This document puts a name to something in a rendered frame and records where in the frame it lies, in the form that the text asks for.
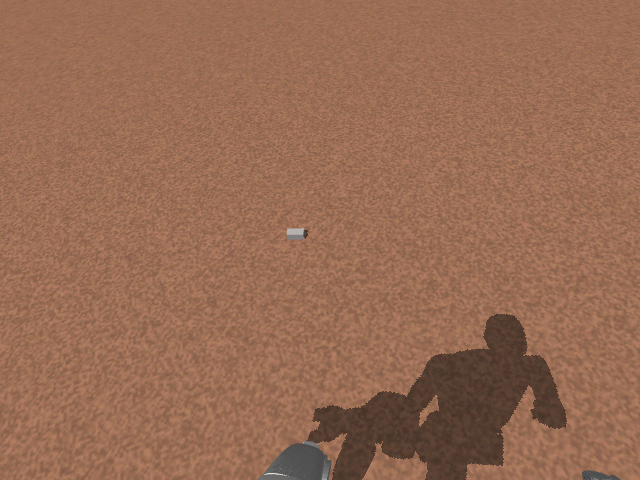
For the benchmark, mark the small box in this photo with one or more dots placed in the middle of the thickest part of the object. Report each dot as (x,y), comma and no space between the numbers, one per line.
(295,234)

